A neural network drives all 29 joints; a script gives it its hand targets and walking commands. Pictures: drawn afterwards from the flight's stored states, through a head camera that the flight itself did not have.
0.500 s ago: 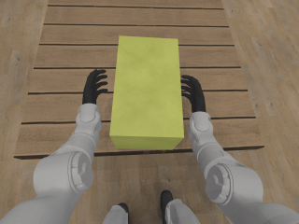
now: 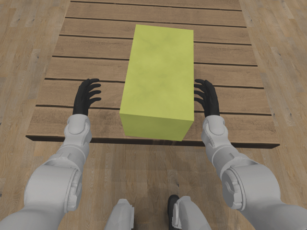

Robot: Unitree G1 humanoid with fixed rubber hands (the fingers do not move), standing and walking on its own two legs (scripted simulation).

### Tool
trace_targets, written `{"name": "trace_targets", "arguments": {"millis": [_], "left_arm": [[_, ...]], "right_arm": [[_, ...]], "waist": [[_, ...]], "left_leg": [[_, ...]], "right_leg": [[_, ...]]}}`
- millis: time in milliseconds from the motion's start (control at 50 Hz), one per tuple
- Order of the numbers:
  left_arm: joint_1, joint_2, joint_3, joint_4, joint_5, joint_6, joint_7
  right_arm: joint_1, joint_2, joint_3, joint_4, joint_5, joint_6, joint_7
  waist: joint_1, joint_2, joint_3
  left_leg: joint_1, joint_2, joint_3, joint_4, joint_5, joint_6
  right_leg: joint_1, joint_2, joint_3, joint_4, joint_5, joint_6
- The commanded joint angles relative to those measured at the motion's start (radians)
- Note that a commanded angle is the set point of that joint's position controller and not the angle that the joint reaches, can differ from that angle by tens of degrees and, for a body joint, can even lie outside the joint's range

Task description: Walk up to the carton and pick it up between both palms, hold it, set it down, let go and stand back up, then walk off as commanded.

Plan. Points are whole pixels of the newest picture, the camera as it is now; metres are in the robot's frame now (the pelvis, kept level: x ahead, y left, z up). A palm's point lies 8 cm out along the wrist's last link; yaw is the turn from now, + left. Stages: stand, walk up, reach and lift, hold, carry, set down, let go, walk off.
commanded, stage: set down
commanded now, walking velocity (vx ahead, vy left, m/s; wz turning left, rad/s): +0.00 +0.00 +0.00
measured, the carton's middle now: (159, 83) +0.53 +0.00 -0.04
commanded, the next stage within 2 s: none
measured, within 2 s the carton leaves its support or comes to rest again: neither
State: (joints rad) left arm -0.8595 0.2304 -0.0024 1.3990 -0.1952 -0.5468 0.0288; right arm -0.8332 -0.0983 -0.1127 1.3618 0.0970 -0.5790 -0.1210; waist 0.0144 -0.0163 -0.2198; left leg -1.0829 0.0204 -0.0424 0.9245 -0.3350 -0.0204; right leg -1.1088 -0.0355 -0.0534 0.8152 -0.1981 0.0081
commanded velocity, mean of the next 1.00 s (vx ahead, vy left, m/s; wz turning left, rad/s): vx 0.00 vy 0.00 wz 0.00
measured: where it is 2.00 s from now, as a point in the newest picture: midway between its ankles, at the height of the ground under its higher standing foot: (150, 228)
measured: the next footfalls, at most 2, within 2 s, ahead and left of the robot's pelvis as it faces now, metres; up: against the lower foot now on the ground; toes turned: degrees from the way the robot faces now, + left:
none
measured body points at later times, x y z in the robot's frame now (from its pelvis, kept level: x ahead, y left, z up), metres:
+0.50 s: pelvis +0.01 -0.03 +0.02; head +0.08 -0.02 +0.46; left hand +0.37 +0.22 +0.01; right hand +0.36 -0.16 +0.00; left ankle +0.04 +0.13 -0.67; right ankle +0.09 -0.13 -0.67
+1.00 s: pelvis +0.05 +0.01 +0.06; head +0.07 +0.04 +0.51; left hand +0.29 +0.24 +0.02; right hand +0.29 -0.16 +0.03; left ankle +0.04 +0.13 -0.67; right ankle +0.09 -0.13 -0.67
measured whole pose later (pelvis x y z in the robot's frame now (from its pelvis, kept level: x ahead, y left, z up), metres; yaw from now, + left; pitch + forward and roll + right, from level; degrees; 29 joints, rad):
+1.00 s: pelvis +0.05 +0.01 +0.06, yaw +0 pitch -1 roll -2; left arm 0.01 0.17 0.04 0.68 -0.08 -0.39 -0.04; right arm -0.03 -0.01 -0.01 0.88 0.16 -0.66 -0.14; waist 0.04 -0.01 0.05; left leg -0.25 0.03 -0.03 0.59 -0.33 -0.01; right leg -0.27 -0.02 -0.05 0.46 -0.18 0.02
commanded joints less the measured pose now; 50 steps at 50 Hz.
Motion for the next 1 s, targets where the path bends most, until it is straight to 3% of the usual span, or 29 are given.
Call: {"name": "trace_targets", "arguments": {"millis": [0,20,40,60,120,180,200,240,260,300,320,400,460,480,560,620,640,660,700,720,760,780,820,840,880,900,940,960,980], "left_arm": [[-0.281,0.069,-0.024,-0.081,-0.023,0.012,-0.033],[-0.262,0.073,-0.049,-0.11,-0.031,0.014,-0.029],[-0.233,0.066,-0.03,-0.173,-0.028,0.015,-0.025],[-0.236,0.059,-0.033,-0.183,-0.016,0.018,-0.024],[-0.16,0.097,0.018,-0.161,0.002,0.033,-0.025],[-0.05,0.098,0.056,-0.248,0.05,0.052,-0.039],[-0.018,0.101,0.094,-0.239,0.075,0.054,-0.04],[0.018,0.148,0.12,-0.226,0.065,0.065,-0.055],[0.002,0.141,0.115,-0.243,0.07,0.064,-0.064],[0.094,0.155,0.14,-0.273,0.086,0.067,-0.084],[0.019,0.181,0.132,-0.275,0.052,0.065,-0.089],[0.066,0.166,0.112,-0.39,0.041,0.042,-0.09],[0.132,0.169,0.12,-0.463,0.016,0.049,-0.112],[0.214,0.151,0.142,-0.508,0.036,0.069,-0.121],[0.234,0.128,0.122,-0.53,0.053,0.125,-0.14],[0.403,0.081,0.115,-0.594,0.078,0.156,-0.141],[0.386,0.058,0.098,-0.653,0.091,0.146,-0.134],[0.43,0.059,0.1,-0.709,0.101,0.134,-0.123],[0.407,0.06,0.118,-0.636,0.11,0.143,-0.116],[0.478,0.056,0.111,-0.718,0.109,0.152,-0.108],[0.61,0.036,0.105,-0.761,0.145,0.158,-0.103],[0.694,0.026,0.12,-0.775,0.159,0.163,-0.1],[0.696,-0.006,0.079,-0.822,0.136,0.142,-0.086],[0.717,0.014,0.103,-0.819,0.144,0.15,-0.084],[0.685,0.006,0.056,-0.862,0.129,0.135,-0.064],[0.728,0.006,0.051,-0.86,0.104,0.125,-0.062],[0.764,0.007,-0.011,-0.921,0.076,0.104,-0.04],[0.731,0.005,-0.04,-0.908,0.06,0.092,-0.026],[0.827,-0.007,-0.026,-0.929,0.081,0.092,-0.013]], "right_arm": [[-0.252,-0.088,0.012,-0.116,0.024,0.006,-0.035],[-0.221,-0.108,-0.012,-0.143,0.022,0.011,-0.037],[-0.197,-0.094,-0.005,-0.176,0.027,0.01,-0.044],[-0.189,-0.114,-0.036,-0.154,0.007,0.008,-0.046],[-0.139,-0.056,0.007,-0.212,0.03,0.012,-0.058],[-0.003,-0.012,0.059,-0.234,0.053,0.011,-0.061],[-0.003,0.022,0.089,-0.22,0.063,0.02,-0.056],[0.057,0.043,0.102,-0.242,0.054,0.035,-0.063],[0.052,0.071,0.108,-0.268,0.07,0.027,-0.067],[0.158,0.127,0.177,-0.303,0.108,0.004,-0.072],[0.085,0.119,0.161,-0.324,0.103,0.007,-0.076],[0.13,0.108,0.091,-0.419,0.055,-0.033,-0.085],[0.204,0.111,0.099,-0.466,0.036,-0.045,-0.1],[0.286,0.122,0.126,-0.478,0.031,-0.054,-0.104],[0.278,0.105,0.082,-0.407,-0.011,-0.041,-0.125],[0.415,0.117,0.114,-0.446,0.02,-0.064,-0.116],[0.374,0.08,0.078,-0.427,0.007,-0.073,-0.106],[0.449,0.101,0.093,-0.462,0.021,-0.094,-0.103],[0.398,0.062,0.048,-0.412,0.006,-0.084,-0.084],[0.461,0.071,0.102,-0.486,0.047,-0.093,-0.075],[0.583,0.075,0.115,-0.468,0.071,-0.119,-0.064],[0.658,0.09,0.126,-0.492,0.063,-0.133,-0.058],[0.652,0.064,0.098,-0.522,0.058,-0.131,-0.041],[0.659,0.047,0.111,-0.542,0.071,-0.126,-0.03],[0.617,0.014,0.083,-0.569,0.062,-0.121,-0.017],[0.676,0.02,0.101,-0.583,0.062,-0.108,-0.006],[0.691,0.019,0.11,-0.687,0.068,-0.098,0.015],[0.648,-0.017,0.062,-0.649,0.054,-0.089,0.032],[0.743,-0.006,0.093,-0.633,0.055,-0.083,0.039]], "waist": [[-0.023,0.089,-0.614],[-0.059,0.125,-0.616],[-0.045,0.132,-0.617],[-0.075,0.137,-0.575],[-0.016,0.098,-0.536],[-0.023,0.088,-0.468],[0.013,0.074,-0.436],[-0.008,-0.011,-0.343],[-0.029,-0.003,-0.346],[0.004,-0.003,-0.312],[-0.006,-0.021,-0.293],[-0.008,0.051,-0.304],[-0.026,0.039,-0.33],[-0.002,0.037,-0.307],[-0.039,0.065,-0.253],[-0.002,0.083,-0.186],[-0.036,0.099,-0.189],[-0.018,0.119,-0.228],[-0.014,0.096,-0.112],[0.009,0.111,-0.098],[0.003,0.154,-0.035],[0.015,0.128,-0.012],[0.007,0.156,-0.005],[0.031,0.153,0.011],[0.006,0.162,0.03],[0.016,0.123,0.081],[0.014,0.151,0.06],[-0.004,0.158,0.046],[0.021,0.188,0.1]], "left_leg": [[0.144,-0.05,0.031,-0.148,0.028,-0.01],[0.137,-0.037,0.019,-0.164,-0.014,-0.004],[0.134,-0.034,0.025,-0.162,-0.009,0.001],[0.149,-0.031,-0.005,-0.188,-0.03,-0.01],[0.128,-0.035,-0.007,-0.196,-0.075,0.005],[0.165,-0.05,0.005,-0.187,0.026,0.006],[0.154,-0.052,0.004,-0.193,0.002,0.024],[0.155,-0.077,0.022,-0.162,0.044,0.037],[0.166,-0.079,0.035,-0.139,0.073,0.029],[0.214,-0.082,0.04,-0.142,0.104,0.033],[0.188,-0.087,0.043,-0.139,0.065,0.033],[0.239,-0.076,0.032,-0.171,0.089,0.006],[0.291,-0.067,0.034,-0.167,0.132,0.006],[0.336,-0.065,0.03,-0.18,0.172,0.003],[0.387,-0.056,0.02,-0.216,0.15,-0.007],[0.502,-0.051,0.001,-0.271,0.177,-0.017],[0.518,-0.042,-0.015,-0.303,0.156,-0.028],[0.558,-0.043,0.002,-0.314,0.214,-0.035],[0.581,-0.036,-0.008,-0.346,0.164,-0.046],[0.633,-0.038,-0.006,-0.355,0.226,-0.057],[0.702,-0.04,-0.006,-0.379,0.298,-0.076],[0.753,-0.036,-0.003,-0.393,0.368,-0.076],[0.763,-0.026,-0.012,-0.422,0.362,-0.094],[0.77,-0.023,-0.012,-0.436,0.33,-0.093],[0.793,-0.016,-0.008,-0.456,0.357,-0.106],[0.81,-0.017,0.011,-0.484,0.327,-0.103],[0.766,-0.014,0.004,-0.508,0.237,-0.085],[0.736,0.006,-0.01,-0.537,0.158,-0.082],[0.757,0.006,-0.01,-0.552,0.19,-0.087]], "right_leg": [[0.595,0.063,-0.007,-0.01,-0.051,-0.013],[0.593,0.071,-0.017,0.001,-0.04,-0.009],[0.632,0.077,-0.012,0.013,-0.009,-0.005],[0.641,0.079,-0.022,0.007,0.007,0.0],[0.73,0.073,-0.001,0.0,-0.045,0.007],[0.829,0.073,0.025,-0.018,-0.009,0.011],[0.844,0.074,0.039,-0.034,-0.061,0.007],[0.842,0.038,0.084,-0.081,-0.146,0.006],[0.834,0.031,0.098,-0.102,-0.159,0.008],[0.903,0.021,0.12,-0.128,-0.144,0.01],[0.86,0.017,0.12,-0.136,-0.211,0.017],[0.889,0.022,0.105,-0.134,-0.135,0.003],[0.911,0.009,0.118,-0.165,-0.077,0.007],[0.929,0.015,0.112,-0.179,-0.042,0.013],[0.884,0.031,0.089,-0.218,-0.04,-0.002],[0.959,0.057,0.046,-0.212,0.083,-0.01],[0.943,0.068,0.026,-0.228,0.083,-0.012],[0.985,0.067,0.027,-0.235,0.145,-0.004],[0.939,0.068,0.016,-0.265,0.049,-0.011],[0.984,0.069,0.019,-0.269,0.114,-0.01],[1.033,0.07,0.029,-0.31,0.171,-0.018],[1.064,0.075,0.031,-0.328,0.213,-0.018],[1.025,0.084,0.028,-0.343,0.159,-0.033],[1.06,0.078,0.036,-0.346,0.131,-0.037],[1.038,0.088,0.029,-0.371,0.115,-0.049],[1.071,0.084,0.037,-0.391,0.091,-0.05],[1.087,0.075,0.049,-0.382,0.054,-0.065],[1.06,0.086,0.038,-0.377,0.01,-0.066],[1.091,0.084,0.049,-0.373,0.044,-0.07]]}}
